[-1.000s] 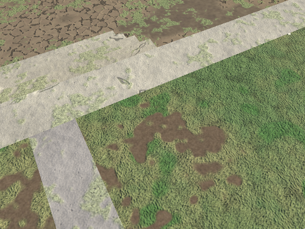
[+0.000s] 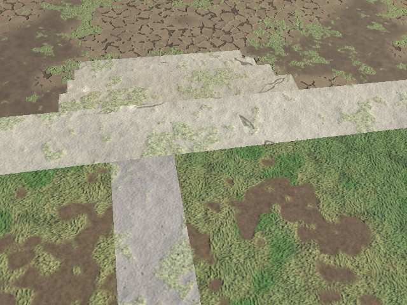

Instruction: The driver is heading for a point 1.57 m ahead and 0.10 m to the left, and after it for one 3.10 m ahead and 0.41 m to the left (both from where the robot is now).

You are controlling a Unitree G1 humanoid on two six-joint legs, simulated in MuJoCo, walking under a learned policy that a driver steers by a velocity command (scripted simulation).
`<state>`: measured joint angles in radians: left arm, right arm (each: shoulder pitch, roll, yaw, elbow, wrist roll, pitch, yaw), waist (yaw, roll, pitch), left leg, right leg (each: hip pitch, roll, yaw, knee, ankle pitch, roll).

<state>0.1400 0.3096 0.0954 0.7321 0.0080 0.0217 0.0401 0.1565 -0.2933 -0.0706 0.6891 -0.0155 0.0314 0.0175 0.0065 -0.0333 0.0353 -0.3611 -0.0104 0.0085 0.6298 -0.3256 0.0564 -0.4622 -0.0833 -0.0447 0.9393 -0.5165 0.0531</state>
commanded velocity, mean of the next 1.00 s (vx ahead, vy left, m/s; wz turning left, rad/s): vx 0.19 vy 0.00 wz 0.32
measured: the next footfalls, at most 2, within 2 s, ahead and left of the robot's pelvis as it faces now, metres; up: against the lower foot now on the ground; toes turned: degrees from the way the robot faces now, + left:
right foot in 0.44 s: +0.20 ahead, -0.11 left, +0.00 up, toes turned +17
left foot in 0.76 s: +0.22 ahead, +0.16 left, +0.00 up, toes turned +14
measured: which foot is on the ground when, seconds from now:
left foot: down 0.00-0.44, up 0.46-0.74, down 0.76-1.00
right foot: up 0.00-0.42, down 0.44-1.00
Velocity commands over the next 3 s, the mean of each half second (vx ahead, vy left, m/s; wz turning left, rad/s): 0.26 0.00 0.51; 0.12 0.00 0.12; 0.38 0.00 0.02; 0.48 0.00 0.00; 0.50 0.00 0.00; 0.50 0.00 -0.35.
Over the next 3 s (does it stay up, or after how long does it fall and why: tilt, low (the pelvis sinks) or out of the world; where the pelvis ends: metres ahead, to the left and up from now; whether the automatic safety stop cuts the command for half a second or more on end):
stays up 1.14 0.27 0.01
